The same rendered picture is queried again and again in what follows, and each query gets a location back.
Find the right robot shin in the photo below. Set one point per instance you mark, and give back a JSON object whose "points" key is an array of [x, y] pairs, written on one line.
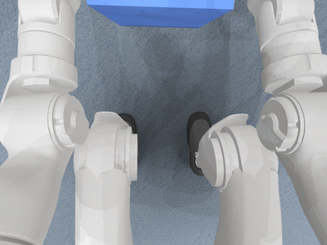
{"points": [[232, 120]]}

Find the right robot upper arm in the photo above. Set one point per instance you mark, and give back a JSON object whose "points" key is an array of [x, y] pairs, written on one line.
{"points": [[294, 126]]}

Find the carton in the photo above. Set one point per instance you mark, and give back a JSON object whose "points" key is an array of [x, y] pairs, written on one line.
{"points": [[162, 13]]}

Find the robot right forearm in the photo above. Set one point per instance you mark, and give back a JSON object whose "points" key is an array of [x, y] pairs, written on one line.
{"points": [[290, 47]]}

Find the left robot upper arm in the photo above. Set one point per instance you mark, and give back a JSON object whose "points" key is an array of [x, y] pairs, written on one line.
{"points": [[40, 133]]}

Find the robot right thigh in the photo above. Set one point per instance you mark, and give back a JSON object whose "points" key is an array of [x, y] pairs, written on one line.
{"points": [[250, 210]]}

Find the robot left forearm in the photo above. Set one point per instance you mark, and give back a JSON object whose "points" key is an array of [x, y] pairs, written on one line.
{"points": [[46, 44]]}

